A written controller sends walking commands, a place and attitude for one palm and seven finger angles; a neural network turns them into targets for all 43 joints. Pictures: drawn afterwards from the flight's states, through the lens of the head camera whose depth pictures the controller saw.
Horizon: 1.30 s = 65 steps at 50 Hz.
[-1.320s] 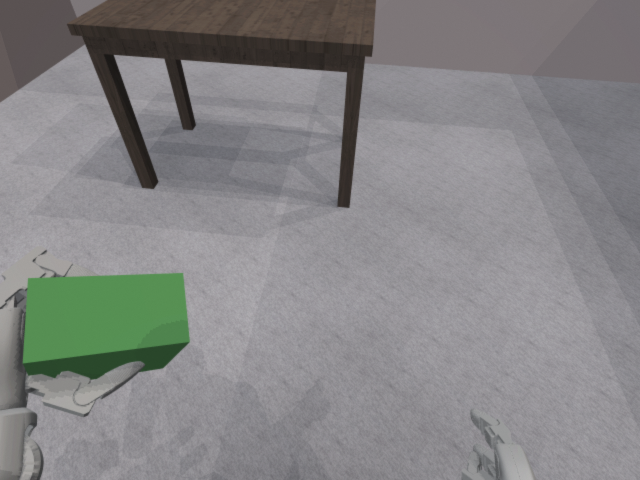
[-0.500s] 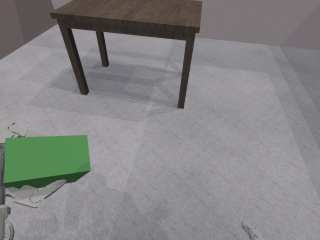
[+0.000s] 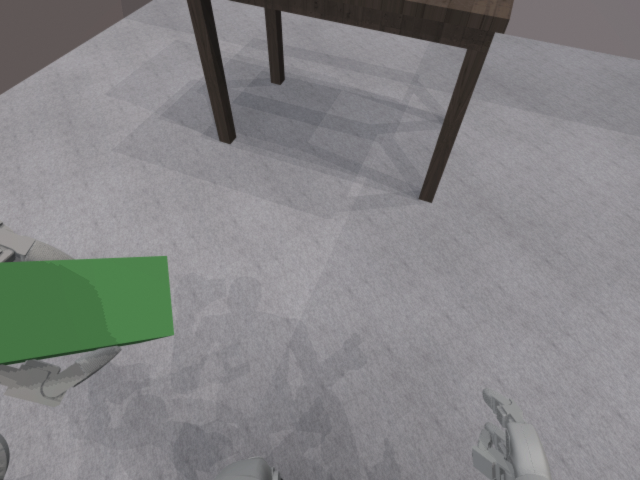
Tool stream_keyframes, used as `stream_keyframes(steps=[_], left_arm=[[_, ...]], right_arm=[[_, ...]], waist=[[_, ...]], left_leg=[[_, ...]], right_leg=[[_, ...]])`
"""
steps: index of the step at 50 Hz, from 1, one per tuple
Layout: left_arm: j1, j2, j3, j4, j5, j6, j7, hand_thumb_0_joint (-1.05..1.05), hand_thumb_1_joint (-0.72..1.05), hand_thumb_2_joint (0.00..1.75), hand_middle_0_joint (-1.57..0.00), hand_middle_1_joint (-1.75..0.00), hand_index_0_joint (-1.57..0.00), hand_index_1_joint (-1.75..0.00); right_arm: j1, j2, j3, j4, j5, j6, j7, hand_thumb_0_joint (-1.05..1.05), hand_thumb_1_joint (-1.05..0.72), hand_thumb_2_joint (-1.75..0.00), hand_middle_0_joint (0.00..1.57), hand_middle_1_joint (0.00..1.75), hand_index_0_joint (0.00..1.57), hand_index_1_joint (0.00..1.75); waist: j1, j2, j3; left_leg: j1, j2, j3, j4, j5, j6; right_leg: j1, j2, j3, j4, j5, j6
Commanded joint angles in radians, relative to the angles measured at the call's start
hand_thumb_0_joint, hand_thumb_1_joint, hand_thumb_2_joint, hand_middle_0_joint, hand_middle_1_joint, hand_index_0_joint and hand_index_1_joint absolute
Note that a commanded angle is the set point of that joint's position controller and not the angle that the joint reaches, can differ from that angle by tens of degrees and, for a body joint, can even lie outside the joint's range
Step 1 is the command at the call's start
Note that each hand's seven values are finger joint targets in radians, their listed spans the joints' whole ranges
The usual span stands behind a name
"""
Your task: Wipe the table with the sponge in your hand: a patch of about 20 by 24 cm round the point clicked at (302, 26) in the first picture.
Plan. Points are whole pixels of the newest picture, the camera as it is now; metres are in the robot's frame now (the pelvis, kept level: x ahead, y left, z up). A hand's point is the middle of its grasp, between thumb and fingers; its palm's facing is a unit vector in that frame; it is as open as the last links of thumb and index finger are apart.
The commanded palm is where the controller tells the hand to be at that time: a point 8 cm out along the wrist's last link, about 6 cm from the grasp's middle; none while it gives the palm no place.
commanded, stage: walk to a spot facing it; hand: left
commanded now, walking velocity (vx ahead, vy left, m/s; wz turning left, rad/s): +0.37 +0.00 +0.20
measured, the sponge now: (103, 309) +0.23 +0.21 +0.16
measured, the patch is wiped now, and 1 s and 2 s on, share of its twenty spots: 0.00 0.00 0.00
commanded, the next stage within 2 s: none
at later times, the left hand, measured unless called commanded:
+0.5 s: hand (180, 207) +0.33 +0.17 +0.19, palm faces +0.48 -0.75 -0.45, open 10.3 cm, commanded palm +0.26 +0.21 +0.20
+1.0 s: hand (171, 113) +0.43 +0.20 +0.22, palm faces +0.57 -0.70 -0.43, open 10.3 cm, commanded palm +0.38 +0.23 +0.20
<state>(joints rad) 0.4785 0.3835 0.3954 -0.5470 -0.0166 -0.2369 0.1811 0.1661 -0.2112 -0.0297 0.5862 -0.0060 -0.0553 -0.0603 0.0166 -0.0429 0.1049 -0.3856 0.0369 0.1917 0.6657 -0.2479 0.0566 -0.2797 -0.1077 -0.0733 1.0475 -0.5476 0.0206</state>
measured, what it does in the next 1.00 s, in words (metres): walks ahead: right foot, then left foot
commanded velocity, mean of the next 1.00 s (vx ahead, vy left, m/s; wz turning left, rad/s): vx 0.37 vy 0.00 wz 0.25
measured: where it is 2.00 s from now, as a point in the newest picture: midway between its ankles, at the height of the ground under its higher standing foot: (345, 353)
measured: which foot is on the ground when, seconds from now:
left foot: down 0.00-0.32, up 0.34-0.72, down 0.74-1.00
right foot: up 0.00-0.30, down 0.32-0.76, up 0.78-1.00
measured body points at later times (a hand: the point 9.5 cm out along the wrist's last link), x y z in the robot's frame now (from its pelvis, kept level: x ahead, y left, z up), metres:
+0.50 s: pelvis +0.14 -0.09 +0.02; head +0.17 -0.11 +0.47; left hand +0.30 +0.20 +0.21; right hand +0.33 -0.31 -0.09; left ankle +0.11 +0.04 -0.61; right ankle +0.17 -0.17 -0.71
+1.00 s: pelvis +0.28 -0.07 +0.02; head +0.30 -0.07 +0.47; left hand +0.40 +0.23 +0.24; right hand +0.48 -0.22 -0.07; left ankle +0.28 +0.05 -0.71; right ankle +0.35 -0.21 -0.66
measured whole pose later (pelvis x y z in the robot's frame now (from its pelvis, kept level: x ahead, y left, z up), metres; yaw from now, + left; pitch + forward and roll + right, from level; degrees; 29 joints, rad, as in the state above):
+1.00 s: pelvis +0.28 -0.07 +0.02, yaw +13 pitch +0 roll -1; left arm 0.50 0.38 0.38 -0.58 -0.02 -0.24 0.15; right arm 0.21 -0.09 0.04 0.60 0.00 -0.11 -0.04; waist 0.01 0.02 0.04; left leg -0.28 0.09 0.12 0.52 -0.24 0.01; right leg -0.49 -0.12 -0.12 0.91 -0.38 0.04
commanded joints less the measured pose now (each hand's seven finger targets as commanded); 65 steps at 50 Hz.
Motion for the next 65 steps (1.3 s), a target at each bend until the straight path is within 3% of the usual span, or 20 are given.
stream_keyframes(steps=[1,6,14,15,16,17,20,23,31,35,36,38,39,46,53,54,56,57,62,65], left_arm=[[-0.119,0.183,0.102,-0.245,-0.001,-0.045,-0.003,0.00,0.10,1.30,-1.20,-1.60,-1.20,-1.60],[-0.020,0.114,0.080,-0.247,-0.012,-0.047,-0.018,0.00,0.10,1.30,-1.20,-1.60,-1.20,-1.60],[-0.163,0.082,0.010,-0.054,-0.002,-0.013,-0.026,0.00,0.10,1.30,-1.20,-1.60,-1.20,-1.60],[-0.197,0.116,0.020,-0.072,0.006,-0.007,-0.023,0.00,0.10,1.30,-1.20,-1.60,-1.20,-1.60],[-0.192,0.188,0.069,-0.063,0.012,0.003,-0.014,0.00,0.10,1.30,-1.20,-1.60,-1.20,-1.60],[-0.234,0.195,0.073,-0.095,0.001,-0.004,-0.010,0.00,0.10,1.30,-1.20,-1.60,-1.20,-1.60],[-0.178,0.193,0.085,-0.163,0.002,-0.034,-0.029,0.00,0.10,1.30,-1.20,-1.60,-1.20,-1.60],[-0.086,0.183,0.111,-0.177,0.002,-0.044,-0.017,0.00,0.10,1.30,-1.20,-1.60,-1.20,-1.60],[-0.002,0.146,0.105,-0.187,-0.009,-0.038,0.022,0.00,0.10,1.30,-1.20,-1.60,-1.20,-1.60],[-0.109,0.130,0.053,-0.187,-0.004,-0.029,0.028,0.00,0.10,1.30,-1.20,-1.60,-1.20,-1.60],[-0.133,0.142,0.054,-0.195,-0.001,-0.037,0.027,0.00,0.10,1.30,-1.20,-1.60,-1.20,-1.60],[-0.188,0.140,0.050,-0.232,-0.002,-0.062,0.029,0.00,0.10,1.30,-1.20,-1.60,-1.20,-1.60],[-0.171,0.215,0.081,-0.189,0.004,-0.060,0.012,0.00,0.10,1.30,-1.20,-1.60,-1.20,-1.60],[-0.007,0.127,0.099,-0.267,-0.013,-0.066,-0.009,0.00,0.10,1.30,-1.20,-1.60,-1.20,-1.60],[-0.126,0.082,0.031,-0.054,-0.007,-0.025,-0.022,0.00,0.10,1.30,-1.20,-1.60,-1.20,-1.60],[-0.148,0.083,0.016,-0.054,0.000,-0.014,-0.021,0.00,0.10,1.30,-1.20,-1.60,-1.20,-1.60],[-0.172,0.192,0.076,-0.065,0.008,0.001,-0.007,0.00,0.10,1.30,-1.20,-1.60,-1.20,-1.60],[-0.220,0.191,0.076,-0.101,-0.003,-0.003,-0.004,0.00,0.10,1.30,-1.20,-1.60,-1.20,-1.60],[-0.122,0.171,0.091,-0.185,0.004,-0.038,-0.010,0.00,0.10,1.30,-1.20,-1.60,-1.20,-1.60],[-0.045,0.174,0.117,-0.209,-0.003,-0.041,0.005,0.00,0.10,1.30,-1.20,-1.60,-1.20,-1.60]], right_arm=[[-0.039,-0.094,-0.037,-0.119,0.023,-0.056,0.001,0.00,-0.90,-0.90,0.20,0.30,0.20,0.30],[-0.039,-0.083,-0.026,-0.113,0.020,-0.093,-0.001,0.00,-0.90,-0.90,0.20,0.30,0.20,0.30],[-0.029,-0.076,-0.008,-0.104,0.014,-0.086,-0.038,0.00,-0.90,-0.90,0.20,0.30,0.20,0.30],[-0.030,-0.061,-0.005,-0.105,0.015,-0.081,-0.036,0.00,-0.90,-0.90,0.20,0.30,0.20,0.30],[-0.060,-0.050,0.001,-0.121,0.010,-0.076,-0.031,0.00,-0.90,-0.90,0.20,0.30,0.20,0.30],[-0.070,-0.087,-0.010,-0.117,0.002,-0.086,-0.022,0.00,-0.90,-0.90,0.20,0.30,0.20,0.30],[-0.091,-0.083,-0.002,-0.093,0.007,-0.053,-0.009,0.00,-0.90,-0.90,0.20,0.30,0.20,0.30],[-0.074,-0.087,-0.013,-0.098,0.004,-0.029,-0.006,0.00,-0.90,-0.90,0.20,0.30,0.20,0.30],[-0.026,-0.073,-0.026,-0.171,0.005,-0.028,-0.001,0.00,-0.90,-0.90,0.20,0.30,0.20,0.30],[0.011,-0.087,-0.033,-0.163,0.003,-0.028,-0.018,0.00,-0.90,-0.90,0.20,0.30,0.20,0.30],[0.023,-0.099,-0.038,-0.163,0.005,-0.032,-0.026,0.00,-0.90,-0.90,0.20,0.30,0.20,0.30],[0.003,-0.115,-0.030,-0.173,0.008,-0.045,-0.010,0.00,-0.90,-0.90,0.20,0.30,0.20,0.30],[-0.020,-0.111,-0.020,-0.155,0.004,-0.052,-0.006,0.00,-0.90,-0.90,0.20,0.30,0.20,0.30],[-0.029,-0.085,-0.024,-0.114,0.010,-0.092,0.011,0.00,-0.90,-0.90,0.20,0.30,0.20,0.30],[-0.019,-0.090,-0.016,-0.090,0.012,-0.085,-0.026,0.00,-0.90,-0.90,0.20,0.30,0.20,0.30],[-0.014,-0.078,-0.009,-0.095,0.016,-0.080,-0.028,0.00,-0.90,-0.90,0.20,0.30,0.20,0.30],[-0.045,-0.050,0.003,-0.111,0.012,-0.072,-0.025,0.00,-0.90,-0.90,0.20,0.30,0.20,0.30],[-0.077,-0.085,-0.008,-0.110,0.005,-0.085,-0.021,0.00,-0.90,-0.90,0.20,0.30,0.20,0.30],[-0.082,-0.084,-0.005,-0.095,0.008,-0.038,-0.007,0.00,-0.90,-0.90,0.20,0.30,0.20,0.30],[-0.065,-0.070,-0.013,-0.135,0.006,-0.024,-0.004,0.00,-0.90,-0.90,0.20,0.30,0.20,0.30]], waist=[[-0.037,0.177,-0.232],[-0.008,0.273,-0.165],[0.005,0.129,-0.142],[0.009,-0.038,-0.164],[0.029,-0.319,-0.167],[0.021,-0.267,-0.190],[-0.003,-0.070,-0.132],[-0.012,-0.052,-0.174],[0.023,-0.123,-0.190],[-0.022,-0.058,-0.210],[-0.043,0.036,-0.232],[-0.033,0.379,-0.252],[-0.028,0.328,-0.235],[-0.005,0.285,-0.182],[-0.003,0.190,-0.158],[-0.004,0.122,-0.169],[0.025,-0.303,-0.171],[0.024,-0.247,-0.173],[-0.007,-0.095,-0.118],[0.007,-0.102,-0.150]], left_leg=[[0.398,0.393,-0.618,-0.322,0.134,0.252],[0.100,0.253,-0.279,-0.410,-0.054,0.133],[-0.010,0.157,-0.131,-0.096,-0.232,0.044],[-0.107,0.085,-0.078,0.181,-0.224,0.012],[-0.349,-0.034,-0.073,0.513,-0.353,-0.030],[-0.350,-0.005,-0.204,0.642,-0.300,-0.042],[-0.339,0.066,-0.215,0.726,-0.124,-0.073],[-0.330,0.080,-0.176,0.590,-0.077,-0.084],[-0.119,0.038,0.008,0.017,-0.053,-0.059],[0.168,-0.016,0.054,-0.163,0.039,-0.040],[0.326,0.016,-0.013,-0.196,0.045,-0.006],[0.504,0.383,-0.669,-0.334,0.316,0.200],[0.452,0.428,-0.744,-0.354,0.207,0.230],[0.102,0.258,-0.295,-0.423,-0.089,0.121],[0.048,0.194,-0.186,-0.242,-0.217,0.059],[0.012,0.147,-0.149,-0.114,-0.223,0.035],[-0.354,-0.027,-0.075,0.446,-0.346,-0.037],[-0.367,0.014,-0.193,0.562,-0.283,-0.048],[-0.305,0.088,-0.168,0.502,-0.142,-0.084],[-0.160,0.076,-0.064,0.194,-0.096,-0.072]], right_leg=[[-0.451,-0.029,0.113,0.333,-0.006,0.015],[-0.226,-0.036,-0.017,-0.008,0.199,0.029],[0.148,0.056,-0.131,-0.507,0.242,0.033],[0.216,-0.072,0.064,-0.641,0.142,-0.025],[0.312,-0.320,0.527,-0.772,0.184,-0.156],[0.272,-0.393,0.627,-0.842,0.089,-0.188],[0.175,-0.321,0.344,-0.796,0.182,-0.174],[0.232,-0.274,0.138,-0.756,0.455,-0.163],[0.272,-0.242,0.022,-0.691,0.634,-0.161],[0.145,-0.180,-0.058,-0.483,0.560,-0.105],[0.028,-0.146,-0.081,-0.302,0.563,-0.069],[-0.320,0.062,-0.049,0.143,-0.064,0.000],[-0.374,0.026,0.056,0.244,-0.057,-0.006],[-0.196,-0.025,-0.032,-0.060,0.181,0.025],[0.091,0.064,-0.156,-0.500,0.223,0.045],[0.158,0.040,-0.109,-0.582,0.194,0.025],[0.340,-0.343,0.497,-0.796,0.164,-0.165],[0.299,-0.388,0.544,-0.818,0.150,-0.194],[0.217,-0.295,0.096,-0.753,0.490,-0.153],[0.212,-0.262,-0.036,-0.716,0.583,-0.138]])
